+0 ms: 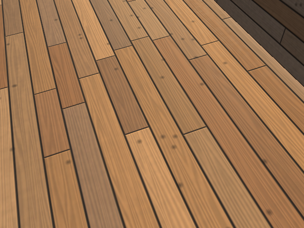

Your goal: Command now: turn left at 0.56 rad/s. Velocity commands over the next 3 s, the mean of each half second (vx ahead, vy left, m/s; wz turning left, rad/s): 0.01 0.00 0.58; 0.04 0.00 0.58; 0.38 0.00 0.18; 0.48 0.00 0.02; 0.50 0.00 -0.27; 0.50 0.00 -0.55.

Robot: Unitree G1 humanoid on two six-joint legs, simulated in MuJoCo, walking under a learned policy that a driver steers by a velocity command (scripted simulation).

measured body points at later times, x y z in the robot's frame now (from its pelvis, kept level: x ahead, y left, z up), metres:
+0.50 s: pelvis -0.01 +0.04 +0.00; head +0.03 +0.08 +0.45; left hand +0.05 +0.37 -0.11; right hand +0.23 -0.19 -0.07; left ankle -0.02 +0.13 -0.74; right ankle +0.03 -0.11 -0.65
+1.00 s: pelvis +0.01 +0.02 +0.01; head +0.04 +0.02 +0.45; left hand -0.04 +0.32 -0.08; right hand +0.30 -0.15 -0.10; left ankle -0.09 +0.12 -0.66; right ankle +0.07 -0.08 -0.74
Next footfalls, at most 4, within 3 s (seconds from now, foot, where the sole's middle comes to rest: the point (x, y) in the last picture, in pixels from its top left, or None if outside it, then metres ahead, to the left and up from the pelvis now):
0.32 left None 0.01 0.14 -0.78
0.78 right None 0.11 -0.06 -0.78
1.20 left None -0.02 0.18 -0.78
1.66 right None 0.41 0.24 -0.78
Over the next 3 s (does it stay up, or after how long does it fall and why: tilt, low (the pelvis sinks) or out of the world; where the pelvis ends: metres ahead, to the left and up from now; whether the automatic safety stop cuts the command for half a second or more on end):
stays up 0.81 0.60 0.01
